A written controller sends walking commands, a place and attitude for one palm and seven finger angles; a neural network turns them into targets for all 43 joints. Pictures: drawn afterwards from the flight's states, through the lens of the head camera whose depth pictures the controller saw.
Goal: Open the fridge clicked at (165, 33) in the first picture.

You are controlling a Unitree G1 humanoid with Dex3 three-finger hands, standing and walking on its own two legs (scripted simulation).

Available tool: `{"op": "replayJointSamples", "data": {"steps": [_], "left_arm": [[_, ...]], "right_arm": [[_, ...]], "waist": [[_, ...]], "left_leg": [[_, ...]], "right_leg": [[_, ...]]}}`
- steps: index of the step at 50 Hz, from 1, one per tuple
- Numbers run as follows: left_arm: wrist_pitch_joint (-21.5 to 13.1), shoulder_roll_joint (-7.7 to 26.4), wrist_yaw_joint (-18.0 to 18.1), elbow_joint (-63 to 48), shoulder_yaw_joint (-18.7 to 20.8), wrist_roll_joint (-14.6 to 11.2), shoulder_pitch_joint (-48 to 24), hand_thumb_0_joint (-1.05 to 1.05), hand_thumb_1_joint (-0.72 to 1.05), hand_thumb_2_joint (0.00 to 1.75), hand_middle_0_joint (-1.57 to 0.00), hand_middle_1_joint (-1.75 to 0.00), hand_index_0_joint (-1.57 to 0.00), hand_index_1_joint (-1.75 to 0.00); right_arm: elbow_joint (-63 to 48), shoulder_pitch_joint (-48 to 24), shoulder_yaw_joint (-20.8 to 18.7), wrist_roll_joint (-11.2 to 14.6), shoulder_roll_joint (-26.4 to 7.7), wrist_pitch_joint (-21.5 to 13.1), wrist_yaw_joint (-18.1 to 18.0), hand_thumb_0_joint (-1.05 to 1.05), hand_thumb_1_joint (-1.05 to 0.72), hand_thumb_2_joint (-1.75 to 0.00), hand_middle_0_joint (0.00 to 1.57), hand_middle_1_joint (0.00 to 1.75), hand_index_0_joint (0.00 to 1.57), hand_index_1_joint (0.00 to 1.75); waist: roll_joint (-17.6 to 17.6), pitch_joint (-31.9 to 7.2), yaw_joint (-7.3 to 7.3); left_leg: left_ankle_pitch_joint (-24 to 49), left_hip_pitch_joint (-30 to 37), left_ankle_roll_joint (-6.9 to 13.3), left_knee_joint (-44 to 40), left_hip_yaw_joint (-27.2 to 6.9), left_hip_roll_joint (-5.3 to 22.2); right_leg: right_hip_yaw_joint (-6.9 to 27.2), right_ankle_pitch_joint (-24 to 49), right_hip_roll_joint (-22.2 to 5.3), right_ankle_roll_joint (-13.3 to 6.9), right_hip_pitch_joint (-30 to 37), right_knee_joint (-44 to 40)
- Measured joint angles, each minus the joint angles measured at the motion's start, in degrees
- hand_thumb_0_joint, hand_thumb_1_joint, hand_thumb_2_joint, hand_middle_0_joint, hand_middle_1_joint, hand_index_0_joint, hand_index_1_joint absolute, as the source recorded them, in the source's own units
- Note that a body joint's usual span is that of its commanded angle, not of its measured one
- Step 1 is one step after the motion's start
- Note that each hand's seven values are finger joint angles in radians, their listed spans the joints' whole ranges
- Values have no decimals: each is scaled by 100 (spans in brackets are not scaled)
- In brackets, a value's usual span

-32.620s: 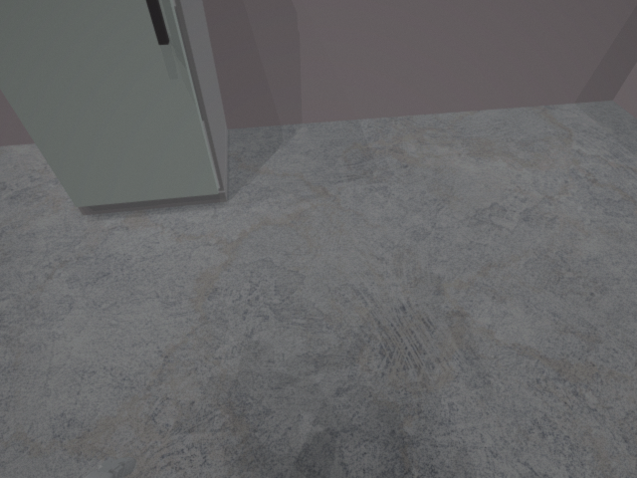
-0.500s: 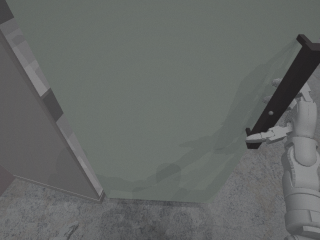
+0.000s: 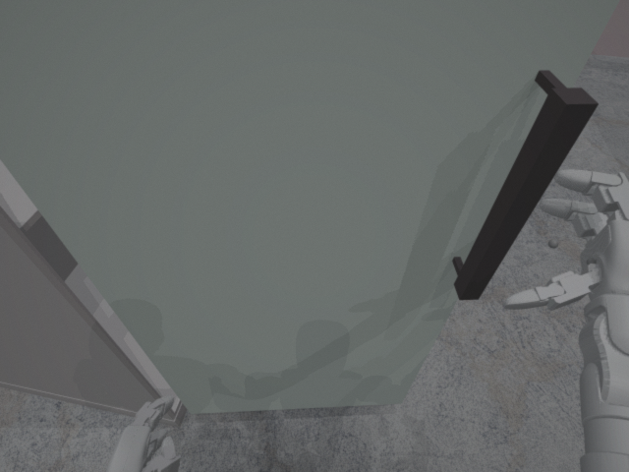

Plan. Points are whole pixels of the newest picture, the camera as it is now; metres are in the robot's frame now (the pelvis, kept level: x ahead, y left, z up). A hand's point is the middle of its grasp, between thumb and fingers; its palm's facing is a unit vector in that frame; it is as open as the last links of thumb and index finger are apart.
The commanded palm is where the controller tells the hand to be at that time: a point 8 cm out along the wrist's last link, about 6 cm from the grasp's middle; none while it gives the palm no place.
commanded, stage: slip the hand off the handle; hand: right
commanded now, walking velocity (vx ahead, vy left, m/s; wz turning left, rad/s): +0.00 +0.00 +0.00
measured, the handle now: (498, 205) +0.40 -0.21 +0.16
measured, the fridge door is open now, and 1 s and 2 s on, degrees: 76 76 76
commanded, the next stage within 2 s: draw the hand back to the body in 0.88 s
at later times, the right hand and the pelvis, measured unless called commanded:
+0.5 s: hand (595, 291) +0.28 -0.27 +0.15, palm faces +0.27 +0.95 -0.16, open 14.7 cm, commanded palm +0.24 -0.32 +0.16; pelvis -0.01 +0.00 +0.00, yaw +0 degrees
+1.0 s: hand out of the picture +0.21 -0.29 +0.15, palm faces +0.29 +0.94 -0.17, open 14.7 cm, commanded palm +0.18 -0.32 +0.16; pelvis -0.02 +0.01 +0.00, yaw -1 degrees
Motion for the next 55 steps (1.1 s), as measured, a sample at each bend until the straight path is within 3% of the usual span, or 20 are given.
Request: {"op": "replayJointSamples", "data": {"steps": [12,19,27,37,51,52,55], "left_arm": [[90,-13,46,33,-17,-7,144,1,91,90,-20,-30,-21,-30],[84,20,22,-34,19,-48,283,1,91,90,-20,-30,-21,-30],[-39,22,109,-8,-19,-55,146,2,91,90,-20,-30,-21,-30],[-299,25,249,-43,-133,-102,-132,2,91,90,-20,-30,-21,-30],[-500,39,238,-91,-138,-85,-24,1,91,90,-20,-30,-21,-30],[-523,56,258,-61,-152,-123,-16,2,91,90,-20,-30,-21,-30],[-612,101,388,21,-225,-238,21,2,91,90,-20,-30,-21,-30]], "right_arm": [[142,64,-446,155,-262,10,347,-1,55,-20,26,115,26,115],[-389,751,-532,410,-203,14,570,-1,55,-20,26,115,26,115],[-894,1350,-588,510,-87,-55,516,-1,55,-20,26,115,26,115],[-898,1423,-620,691,-196,-4,809,-1,56,-20,26,115,26,115],[-1680,2315,-847,966,-158,65,982,-1,55,-20,26,115,26,115],[-1667,2305,-840,1059,-153,141,1084,-1,55,-20,26,115,26,115],[-1588,2203,-762,1294,-200,793,1583,-1,55,-20,26,115,26,115]], "waist": [[-29,-20,77],[-83,-84,82],[-75,-41,-15],[-84,42,-126],[-83,37,-198],[-98,51,-206],[-157,78,-227]], "left_leg": [[-20,-78,-2,57,-2,-14],[0,-56,-2,58,-47,-33],[5,5,23,124,10,-26],[59,61,68,122,136,-39],[-3,136,66,150,144,-47],[-5,171,63,136,160,-44],[33,392,41,-22,198,-31]], "right_leg": [[0,-39,-14,-5,-88,86],[-43,-29,-36,-3,-37,68],[15,25,-25,20,21,88],[143,115,-27,66,30,99],[153,36,-33,68,87,162],[169,32,-28,65,106,165],[207,52,-9,50,283,70]]}}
